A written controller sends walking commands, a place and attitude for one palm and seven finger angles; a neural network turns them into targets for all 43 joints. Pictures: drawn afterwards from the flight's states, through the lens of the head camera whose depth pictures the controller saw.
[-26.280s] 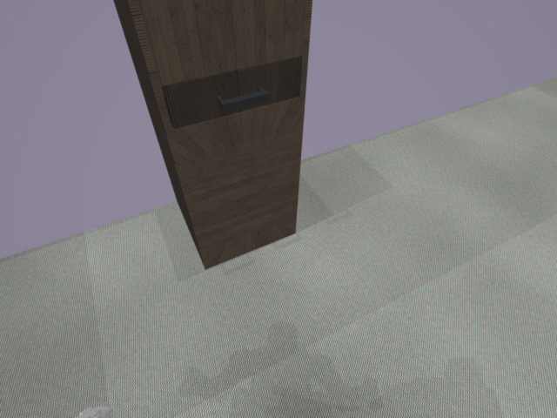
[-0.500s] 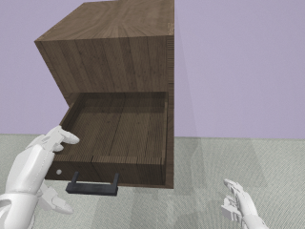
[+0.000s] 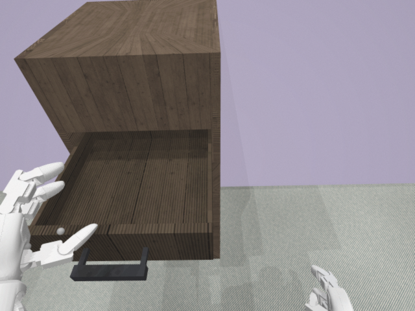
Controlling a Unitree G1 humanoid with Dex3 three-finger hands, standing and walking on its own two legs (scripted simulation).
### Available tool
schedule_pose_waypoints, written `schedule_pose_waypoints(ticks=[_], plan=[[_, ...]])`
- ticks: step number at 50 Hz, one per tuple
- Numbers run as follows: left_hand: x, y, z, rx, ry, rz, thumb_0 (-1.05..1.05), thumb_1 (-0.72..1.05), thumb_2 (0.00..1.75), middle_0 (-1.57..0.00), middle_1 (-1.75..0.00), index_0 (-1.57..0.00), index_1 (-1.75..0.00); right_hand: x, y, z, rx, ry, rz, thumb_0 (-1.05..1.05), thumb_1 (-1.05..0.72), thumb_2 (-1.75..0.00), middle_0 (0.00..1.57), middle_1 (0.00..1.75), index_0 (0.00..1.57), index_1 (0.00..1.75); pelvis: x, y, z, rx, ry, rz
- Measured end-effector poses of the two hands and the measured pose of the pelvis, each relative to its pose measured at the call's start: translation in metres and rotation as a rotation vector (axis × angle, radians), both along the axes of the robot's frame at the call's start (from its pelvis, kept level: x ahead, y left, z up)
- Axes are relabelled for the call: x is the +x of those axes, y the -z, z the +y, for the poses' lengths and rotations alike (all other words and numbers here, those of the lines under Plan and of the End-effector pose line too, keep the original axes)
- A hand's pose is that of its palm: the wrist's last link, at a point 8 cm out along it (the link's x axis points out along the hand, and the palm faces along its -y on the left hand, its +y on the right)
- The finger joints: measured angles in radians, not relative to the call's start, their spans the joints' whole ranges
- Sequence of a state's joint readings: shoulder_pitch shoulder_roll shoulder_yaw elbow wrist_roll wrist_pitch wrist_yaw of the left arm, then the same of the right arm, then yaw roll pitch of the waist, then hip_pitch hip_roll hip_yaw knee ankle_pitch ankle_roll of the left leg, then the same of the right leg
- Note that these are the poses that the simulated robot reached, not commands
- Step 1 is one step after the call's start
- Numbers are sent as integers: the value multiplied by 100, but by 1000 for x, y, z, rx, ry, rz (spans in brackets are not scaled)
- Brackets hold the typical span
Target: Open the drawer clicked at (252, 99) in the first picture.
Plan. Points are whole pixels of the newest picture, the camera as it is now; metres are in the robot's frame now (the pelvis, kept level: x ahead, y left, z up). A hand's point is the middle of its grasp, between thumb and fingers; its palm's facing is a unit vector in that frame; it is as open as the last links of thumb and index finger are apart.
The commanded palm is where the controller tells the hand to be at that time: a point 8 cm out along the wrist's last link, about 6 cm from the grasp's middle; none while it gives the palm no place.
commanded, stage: draw the hand back to the body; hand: left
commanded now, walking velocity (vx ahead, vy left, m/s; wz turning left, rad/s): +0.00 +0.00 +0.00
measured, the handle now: (112, 262) +0.21 +0.22 -0.01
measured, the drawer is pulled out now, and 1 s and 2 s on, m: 0.30 0.30 0.30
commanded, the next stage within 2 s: step back with the hand held close in 0.44 s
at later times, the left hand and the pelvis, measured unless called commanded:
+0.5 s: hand (57, 232) +0.18 +0.23 +0.16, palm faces +0.41 -0.83 -0.38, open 7.5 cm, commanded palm +0.13 +0.27 +0.18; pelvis +0.00 -0.01 +0.00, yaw +1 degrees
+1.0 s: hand (48, 242) +0.16 +0.24 +0.16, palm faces +0.26 -0.81 -0.52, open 7.4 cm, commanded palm +0.10 +0.28 +0.18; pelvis -0.04 +0.01 -0.01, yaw -2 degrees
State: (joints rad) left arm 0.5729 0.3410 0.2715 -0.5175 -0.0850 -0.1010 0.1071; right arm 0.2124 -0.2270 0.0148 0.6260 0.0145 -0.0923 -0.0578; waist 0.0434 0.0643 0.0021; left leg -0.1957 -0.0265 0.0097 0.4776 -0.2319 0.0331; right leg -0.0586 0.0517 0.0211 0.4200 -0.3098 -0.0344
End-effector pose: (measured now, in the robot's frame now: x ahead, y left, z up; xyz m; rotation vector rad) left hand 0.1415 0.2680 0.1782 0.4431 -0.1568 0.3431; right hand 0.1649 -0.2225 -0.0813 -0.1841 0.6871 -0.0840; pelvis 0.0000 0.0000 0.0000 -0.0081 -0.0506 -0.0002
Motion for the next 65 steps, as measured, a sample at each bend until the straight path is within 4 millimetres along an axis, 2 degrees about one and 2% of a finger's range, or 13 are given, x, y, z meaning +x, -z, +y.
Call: schedule_pose_waypoints(ticks=[10, 19, 28, 32, 38, 42, 47, 53, 60, 65], plan=[[-5, 2, 8, -10, -52, -5, 1, 52, 74, -24, -54, -24, -54, 12, -6, 3, 9, -11, -34, 1, -90, -90, 20, 30, 20, 30, -1, 0, -3, 0, -5, -1], [-6, 2, 3, -14, -57, -9, 1, 79, 86, -22, -37, -22, -37, 19, -7, 7, 20, -38, -48, 1, -90, -90, 20, 30, 20, 30, 0, 0, -5, 2, -10, -1], [-3, 1, 0, -6, -57, -3, 2, 87, 89, -21, -31, -21, -31, 17, -3, 3, 27, -34, -33, 1, -90, -90, 20, 30, 20, 30, 1, 0, -8, 4, -10, 2], [2, -8, 5, 59, -45, -28, 2, 88, 90, -22, -31, -21, -30, 13, -3, -1, 16, -29, -11, 1, -90, -90, 20, 30, 20, 30, 0, 0, -9, -7, -1, 24], [14, -2, 3, 79, 27, -2, 2, 89, 90, -21, -30, -21, -30, -2, -7, -15, -14, 37, 23, 1, -90, -90, 20, 30, 20, 30, -7, 0, -4, -5, 24, 56], [15, 3, 0, 90, 90, 34, 2, 89, 90, -21, -30, -21, -30, -17, -10, -22, -40, 91, 38, 1, -90, -90, 20, 30, 20, 30, -14, 1, 1, -3, 33, 69], [2, 0, 6, 131, 122, 25, 2, 88, 90, -22, -30, -22, -30, -36, -13, -21, -64, 116, 50, 1, -90, -90, 20, 30, 20, 30, -28, 3, 5, -3, 32, 78], [-27, -5, 14, 155, 85, -17, 2, 88, 90, -22, -30, -22, -30, -56, -6, -9, -60, 84, 38, 1, -90, -90, 20, 30, 20, 30, -49, 9, 8, -4, 23, 77], [-60, -3, 15, 119, 27, -68, 2, 89, 90, -22, -30, -22, -30, -79, 5, 5, -34, 37, 41, 1, -90, -90, 20, 30, 20, 30, -71, 13, 9, -22, 0, 71], [-73, -1, 20, 83, 29, -123, 2, 88, 90, -22, -30, -22, -30, -99, 9, 8, -60, 38, 73, 1, -90, -90, 20, 30, 20, 30, -82, 16, 17, -28, -14, 57]])
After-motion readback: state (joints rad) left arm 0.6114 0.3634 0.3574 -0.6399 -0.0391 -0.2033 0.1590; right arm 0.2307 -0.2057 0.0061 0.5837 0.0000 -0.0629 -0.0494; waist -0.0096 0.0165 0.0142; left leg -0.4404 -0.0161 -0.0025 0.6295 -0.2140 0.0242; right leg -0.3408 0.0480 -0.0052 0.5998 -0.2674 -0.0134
